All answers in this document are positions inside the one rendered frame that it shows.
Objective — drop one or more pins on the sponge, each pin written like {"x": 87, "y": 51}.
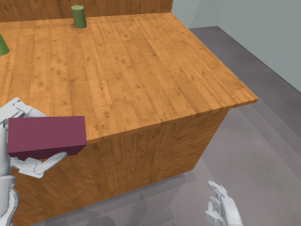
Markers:
{"x": 44, "y": 137}

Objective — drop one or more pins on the left robot forearm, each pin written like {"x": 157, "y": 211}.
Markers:
{"x": 9, "y": 200}

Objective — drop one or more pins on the table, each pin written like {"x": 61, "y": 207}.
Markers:
{"x": 153, "y": 96}

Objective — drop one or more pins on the left robot hand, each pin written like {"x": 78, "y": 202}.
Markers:
{"x": 31, "y": 166}

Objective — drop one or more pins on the right robot hand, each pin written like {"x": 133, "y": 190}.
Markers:
{"x": 226, "y": 212}

